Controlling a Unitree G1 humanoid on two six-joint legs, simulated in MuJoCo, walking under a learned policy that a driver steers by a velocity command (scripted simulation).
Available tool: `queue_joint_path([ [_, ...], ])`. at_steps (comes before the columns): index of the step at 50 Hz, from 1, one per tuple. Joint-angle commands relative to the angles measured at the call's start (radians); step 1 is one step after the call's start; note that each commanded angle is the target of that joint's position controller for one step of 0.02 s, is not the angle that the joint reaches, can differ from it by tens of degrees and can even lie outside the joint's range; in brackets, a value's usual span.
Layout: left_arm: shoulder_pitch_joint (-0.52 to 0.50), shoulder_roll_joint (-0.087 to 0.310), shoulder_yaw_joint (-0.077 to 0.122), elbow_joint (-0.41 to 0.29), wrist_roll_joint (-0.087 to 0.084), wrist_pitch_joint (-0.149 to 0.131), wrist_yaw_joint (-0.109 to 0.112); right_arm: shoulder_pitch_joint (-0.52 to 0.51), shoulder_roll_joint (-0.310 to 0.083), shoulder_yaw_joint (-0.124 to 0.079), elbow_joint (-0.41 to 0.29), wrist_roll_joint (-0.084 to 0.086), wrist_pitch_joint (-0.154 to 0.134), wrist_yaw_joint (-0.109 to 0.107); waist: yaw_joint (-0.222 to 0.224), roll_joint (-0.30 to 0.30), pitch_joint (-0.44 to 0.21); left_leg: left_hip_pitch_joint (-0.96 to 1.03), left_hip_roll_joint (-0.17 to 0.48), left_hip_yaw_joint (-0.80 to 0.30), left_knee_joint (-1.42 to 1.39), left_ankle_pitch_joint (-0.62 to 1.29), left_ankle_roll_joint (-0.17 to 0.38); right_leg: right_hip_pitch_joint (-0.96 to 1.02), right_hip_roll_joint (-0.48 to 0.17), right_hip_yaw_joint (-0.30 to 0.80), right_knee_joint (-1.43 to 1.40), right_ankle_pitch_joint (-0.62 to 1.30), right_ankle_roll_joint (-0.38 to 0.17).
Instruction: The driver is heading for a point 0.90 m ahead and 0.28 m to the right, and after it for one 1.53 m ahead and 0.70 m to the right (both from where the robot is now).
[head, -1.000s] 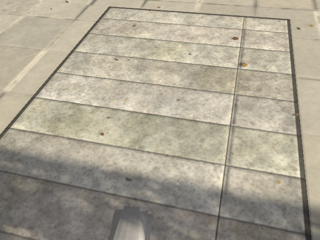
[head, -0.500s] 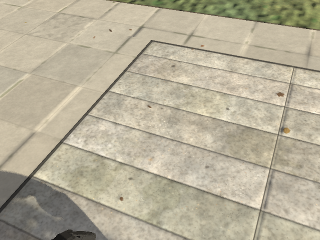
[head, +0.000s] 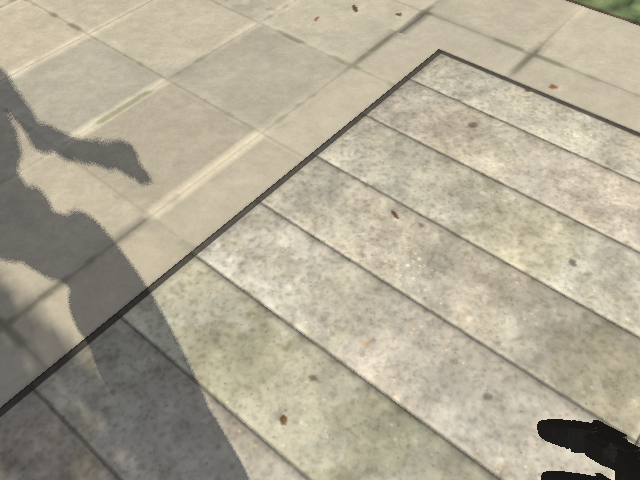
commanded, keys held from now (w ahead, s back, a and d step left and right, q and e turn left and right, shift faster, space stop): w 0.22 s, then w+e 0.78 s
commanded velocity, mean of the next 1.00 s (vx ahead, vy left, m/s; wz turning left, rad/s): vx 0.50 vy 0.00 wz -0.32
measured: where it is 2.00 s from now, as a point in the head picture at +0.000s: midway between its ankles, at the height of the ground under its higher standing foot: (558, 295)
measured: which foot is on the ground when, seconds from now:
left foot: up 0.00-0.10, down 0.12-0.66, up 0.68-1.00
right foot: down 0.00-0.12, up 0.14-0.64, down 0.66-1.00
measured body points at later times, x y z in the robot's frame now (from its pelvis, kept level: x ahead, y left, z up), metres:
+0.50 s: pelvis +0.25 +0.02 +0.00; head +0.27 +0.02 +0.45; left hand +0.46 +0.25 -0.10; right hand +0.27 -0.26 -0.12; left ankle +0.18 +0.13 -0.74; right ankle +0.42 -0.17 -0.67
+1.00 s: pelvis +0.50 -0.09 +0.00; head +0.54 -0.12 +0.45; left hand +0.66 +0.15 -0.11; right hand +0.65 -0.40 -0.07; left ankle +0.73 +0.02 -0.69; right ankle +0.44 -0.15 -0.74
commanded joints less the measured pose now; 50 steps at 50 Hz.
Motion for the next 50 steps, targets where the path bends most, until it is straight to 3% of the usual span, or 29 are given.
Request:
queue_joint_path([
  [1,0.047,0.176,0.039,-0.037,-0.002,0.013,-0.001,-0.152,-0.038,-0.006,-0.125,0.003,-0.016,0.023,0.011,-0.108,0.071,-0.003,-0.033,0.041,-0.114,-0.038,0.011,0.104,-0.29,0.174,-0.054,0.366,-0.155],
  [3,0.042,0.185,0.045,-0.042,-0.005,0.024,-0.002,-0.122,-0.053,-0.016,-0.133,0.004,-0.025,0.029,-0.024,-0.14,0.048,0.114,-0.066,0.065,-0.174,-0.114,0.044,0.132,-0.294,0.155,0.035,0.603,-0.136],
  [4,0.029,0.187,0.048,-0.044,-0.01,0.022,-0.001,-0.048,-0.08,-0.03,-0.114,0.001,-0.033,0.023,-0.076,-0.137,-0.001,0.245,-0.093,0.084,-0.217,-0.108,0.069,0.123,-0.276,0.134,0.127,0.736,-0.113],
  [5,-0.004,0.183,0.047,-0.065,-0.008,0.018,-0.001,0.127,-0.131,-0.056,-0.063,-0.011,-0.035,0.013,-0.154,-0.134,-0.105,0.504,-0.085,0.063,-0.191,-0.053,0.103,0.029,-0.239,0.102,0.285,0.8,-0.09],
  [6,-0.074,0.168,0.038,-0.115,0.017,0.008,0.003,0.367,-0.206,-0.082,-0.012,-0.026,-0.033,-0.005,-0.259,-0.045,-0.258,0.862,0.091,-0.131,-0.119,0.114,0.166,-0.231,-0.171,0.055,0.598,0.524,-0.054],
  [7,0.017,0.064,0.005,-0.144,0.025,-0.019,-0.011,0.392,-0.258,-0.086,-0.001,-0.03,-0.028,-0.005,-0.204,0.21,-0.372,1.165,0.312,-0.55,-0.214,0.039,0.337,-0.631,-0.012,0.075,0.929,-0.215,0.004],
  [8,-0.016,0.143,0.028,-0.131,0.002,-0.04,-0.02,0.431,-0.181,-0.074,0.0,-0.022,-0.023,-0.01,-0.246,0.159,-0.387,1.149,0.318,-0.64,-0.292,-0.12,0.345,-0.758,-0.046,0.199,1.063,-0.306,-0.002],
  [9,-0.115,0.167,0.04,-0.169,-0.019,-0.045,-0.018,0.343,-0.153,-0.065,-0.004,-0.017,-0.024,-0.018,-0.221,0.11,-0.228,1.004,0.278,-0.495,-0.318,-0.124,0.298,-0.826,-0.095,0.173,1.084,-0.21,0.001],
  [10,-0.169,0.152,0.039,-0.183,-0.01,-0.04,-0.008,0.259,-0.126,-0.057,-0.01,-0.013,-0.028,-0.018,-0.178,0.016,-0.146,0.829,0.234,-0.389,-0.352,-0.093,0.26,-0.781,-0.142,0.15,1.026,-0.125,0.007],
  [11,-0.185,0.14,0.043,-0.191,0.004,-0.03,0.001,0.209,-0.099,-0.049,-0.009,-0.018,-0.033,-0.012,-0.141,-0.013,-0.087,0.685,0.201,-0.336,-0.395,-0.058,0.241,-0.726,-0.163,0.147,0.968,-0.084,0.02],
  [12,-0.16,0.126,0.045,-0.192,0.005,-0.015,0.003,0.177,-0.077,-0.043,-0.004,-0.028,-0.04,-0.006,-0.096,-0.002,-0.06,0.583,0.183,-0.29,-0.434,-0.075,0.227,-0.665,-0.183,0.158,0.936,-0.058,0.028],
  [14,-0.139,0.098,0.045,-0.192,-0.008,0.013,0.006,0.168,-0.085,-0.051,0.017,-0.034,-0.049,0.003,-0.068,0.025,-0.031,0.491,0.18,-0.233,-0.487,-0.097,0.222,-0.644,-0.19,0.168,0.907,-0.035,0.037],
  [19,-0.241,0.101,0.056,-0.227,0.0,0.018,-0.003,0.232,-0.123,-0.064,0.067,-0.042,-0.053,-0.011,-0.09,0.012,0.002,0.507,0.145,-0.046,-0.516,0.045,0.181,-0.712,-0.174,0.197,0.743,0.245,0.043],
  [22,-0.339,0.084,0.049,-0.257,0.002,0.018,-0.02,0.25,-0.139,-0.069,0.084,-0.037,-0.054,-0.019,-0.123,0.011,0.023,0.517,0.124,0.046,-0.51,0.059,0.143,-0.653,-0.155,0.152,0.568,0.373,0.03],
  [24,-0.4,0.071,0.043,-0.286,0.002,0.023,-0.031,0.281,-0.15,-0.074,0.1,-0.029,-0.051,-0.026,-0.151,0.017,0.041,0.564,0.139,0.072,-0.502,0.043,0.134,-0.645,-0.147,0.127,0.494,0.379,0.026],
  [28,-0.462,0.087,0.044,-0.344,0.004,0.034,-0.052,0.311,-0.18,-0.092,0.127,-0.014,-0.034,-0.033,-0.173,0.028,0.072,0.726,0.204,0.082,-0.437,0.083,0.109,-0.682,-0.139,0.092,0.411,0.199,-0.012],
  [30,-0.424,0.109,0.055,-0.358,0.008,0.036,-0.06,0.281,-0.203,-0.1,0.123,-0.007,-0.022,-0.039,-0.14,0.057,0.044,0.75,0.206,0.118,-0.335,0.338,0.083,-0.583,-0.095,0.032,0.379,0.079,-0.049],
  [31,-0.35,0.134,0.07,-0.343,0.012,0.037,-0.062,0.263,-0.216,-0.104,0.116,-0.001,-0.017,-0.042,-0.097,0.065,-0.004,0.745,0.184,0.153,-0.226,0.496,0.061,-0.457,-0.049,-0.01,0.339,0.072,-0.069],
  [32,-0.198,0.182,0.099,-0.299,0.011,0.037,-0.06,0.263,-0.208,-0.099,0.111,-0.001,-0.01,-0.045,-0.03,0.034,-0.081,0.7,0.133,0.197,-0.029,0.573,0.033,-0.245,0.014,-0.042,0.277,0.128,-0.098],
  [33,-0.028,0.282,0.134,-0.271,0.01,0.039,-0.045,0.28,-0.177,-0.085,0.087,-0.02,-0.014,-0.051,0.026,-0.079,-0.186,0.444,0.093,0.215,0.294,0.321,-0.017,0.081,-0.115,0.18,0.292,0.24,-0.162],
  [34,-0.021,0.377,0.145,-0.275,-0.003,0.028,-0.045,0.365,-0.042,-0.038,0.031,-0.051,-0.042,-0.035,-0.071,-0.355,-0.284,-0.014,-0.12,0.113,0.646,-0.53,-0.083,0.414,-0.347,0.74,0.167,0.094,-0.365],
  [35,0.043,0.295,0.122,-0.301,0.003,0.027,-0.045,0.279,-0.116,-0.047,0.032,-0.017,-0.08,-0.02,0.009,-0.255,-0.383,-0.119,-0.111,-0.077,0.743,-0.559,-0.058,0.482,-0.363,0.874,0.054,0.017,-0.362],
  [36,0.002,0.244,0.11,-0.301,0.009,0.024,-0.04,0.202,-0.143,-0.054,0.013,0.013,-0.095,-0.014,0.012,-0.217,-0.265,-0.201,-0.069,-0.071,0.755,-0.475,-0.037,0.411,-0.339,0.734,0.059,0.072,-0.317],
  [37,-0.068,0.215,0.101,-0.322,0.005,0.023,-0.035,0.167,-0.135,-0.048,0.008,-0.004,-0.102,-0.021,-0.02,-0.114,-0.194,-0.169,-0.023,-0.066,0.689,-0.391,-0.026,0.266,-0.3,0.62,0.065,0.142,-0.285],
  [38,-0.14,0.184,0.092,-0.337,0.006,0.025,-0.033,0.144,-0.142,-0.054,0.002,-0.03,-0.1,-0.031,-0.06,-0.073,-0.133,-0.098,0.007,-0.059,0.605,-0.347,-0.029,0.106,-0.271,0.536,0.051,0.237,-0.266],
  [39,-0.175,0.159,0.083,-0.354,0.015,0.023,-0.031,0.15,-0.149,-0.063,-0.007,-0.036,-0.088,-0.034,-0.099,-0.08,-0.111,-0.02,0.027,-0.064,0.562,-0.329,-0.031,-0.003,-0.247,0.489,0.027,0.302,-0.26],
  [43,-0.167,0.181,0.092,-0.356,0.008,0.013,-0.015,0.126,-0.11,-0.058,-0.027,-0.043,-0.054,-0.038,-0.129,-0.081,-0.055,0.012,0.014,-0.041,0.375,-0.255,-0.066,-0.143,-0.2,0.405,-0.017,0.406,-0.254],
  [47,-0.115,0.195,0.1,-0.337,-0.006,0.023,0.002,-0.016,-0.07,-0.038,-0.054,-0.039,-0.057,-0.025,-0.079,-0.119,-0.03,0.076,-0.043,-0.03,0.073,-0.009,-0.081,-0.183,-0.133,0.344,0.003,0.355,-0.199],
  [50,-0.067,0.193,0.102,-0.328,-0.012,0.03,0.001,-0.099,-0.083,-0.039,-0.072,-0.021,-0.066,-0.01,-0.04,-0.141,-0.02,0.128,-0.083,-0.029,-0.062,0.042,-0.077,-0.16,-0.142,0.392,0.034,0.278,-0.191],
])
